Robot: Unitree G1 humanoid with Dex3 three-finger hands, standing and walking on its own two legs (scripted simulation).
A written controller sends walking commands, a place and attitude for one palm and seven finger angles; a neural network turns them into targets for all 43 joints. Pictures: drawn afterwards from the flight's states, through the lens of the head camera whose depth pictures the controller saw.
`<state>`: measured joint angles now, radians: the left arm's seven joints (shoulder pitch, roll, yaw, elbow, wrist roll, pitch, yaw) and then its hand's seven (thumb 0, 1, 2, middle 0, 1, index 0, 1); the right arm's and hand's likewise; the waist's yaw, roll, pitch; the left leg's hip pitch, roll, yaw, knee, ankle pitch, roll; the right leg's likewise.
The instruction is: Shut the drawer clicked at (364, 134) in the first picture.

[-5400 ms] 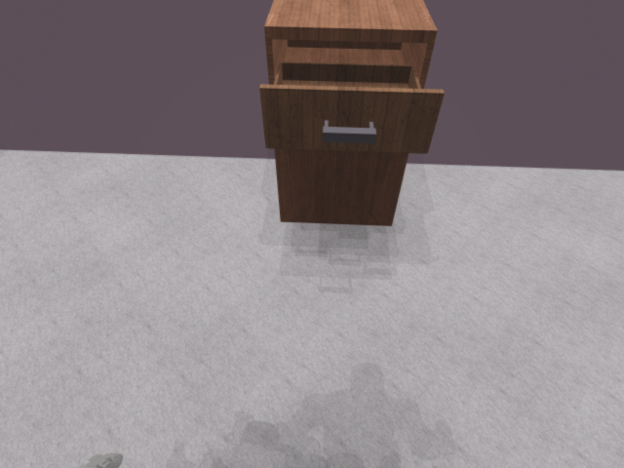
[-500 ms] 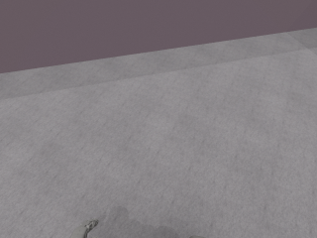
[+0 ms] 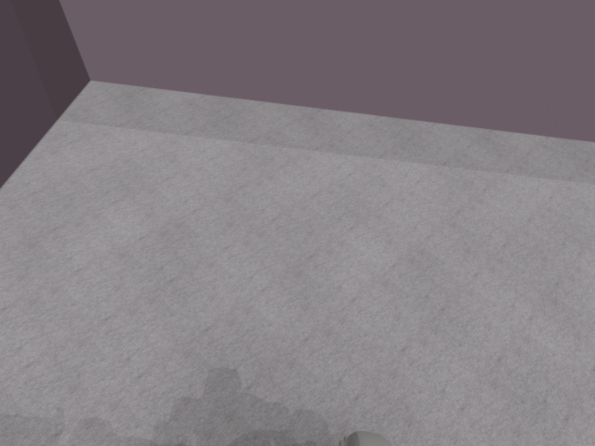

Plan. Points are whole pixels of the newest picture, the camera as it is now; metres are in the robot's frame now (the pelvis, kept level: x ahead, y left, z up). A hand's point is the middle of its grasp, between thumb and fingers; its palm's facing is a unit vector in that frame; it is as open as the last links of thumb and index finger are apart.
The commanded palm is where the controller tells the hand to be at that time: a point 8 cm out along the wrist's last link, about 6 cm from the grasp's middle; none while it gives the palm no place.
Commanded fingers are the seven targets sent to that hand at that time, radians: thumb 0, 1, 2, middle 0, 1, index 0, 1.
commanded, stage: turn to face it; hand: left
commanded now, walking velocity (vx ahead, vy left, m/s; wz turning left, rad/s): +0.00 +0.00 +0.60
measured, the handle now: out of the picture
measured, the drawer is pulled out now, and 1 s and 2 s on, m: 0.30 0.30 0.30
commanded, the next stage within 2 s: none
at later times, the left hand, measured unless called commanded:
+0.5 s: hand out of the picture -0.02 +0.14 -0.15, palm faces +0.34 -0.90 -0.28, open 7.4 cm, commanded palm none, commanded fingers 0.00 0.90 0.90 -0.20 -0.30 -0.20 -0.30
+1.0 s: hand out of the picture -0.11 +0.21 -0.17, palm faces +0.62 -0.73 -0.28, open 7.4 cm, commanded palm none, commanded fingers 0.00 0.90 0.90 -0.20 -0.30 -0.20 -0.30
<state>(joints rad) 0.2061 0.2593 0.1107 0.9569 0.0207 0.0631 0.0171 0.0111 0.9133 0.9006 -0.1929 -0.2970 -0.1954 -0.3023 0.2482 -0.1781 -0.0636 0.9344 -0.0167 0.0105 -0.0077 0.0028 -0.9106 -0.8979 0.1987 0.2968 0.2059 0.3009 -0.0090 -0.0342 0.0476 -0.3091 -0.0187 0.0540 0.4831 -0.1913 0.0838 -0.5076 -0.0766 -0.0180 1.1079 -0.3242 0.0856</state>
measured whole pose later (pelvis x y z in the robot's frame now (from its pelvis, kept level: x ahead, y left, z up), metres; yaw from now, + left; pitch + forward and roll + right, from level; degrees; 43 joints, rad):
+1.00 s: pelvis -0.04 -0.03 +0.00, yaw +37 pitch +0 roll +0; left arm 0.17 0.28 0.08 0.89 0.01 0.06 0.01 0.01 0.91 0.90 -0.19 -0.30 -0.20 -0.30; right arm 0.14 -0.22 -0.06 0.89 -0.02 0.03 0.01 0.00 -0.91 -0.90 0.20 0.30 0.21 0.30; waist 0.01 -0.03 0.10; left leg -0.25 -0.03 -0.04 0.51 -0.26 0.02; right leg -0.47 -0.09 -0.02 1.01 -0.42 0.10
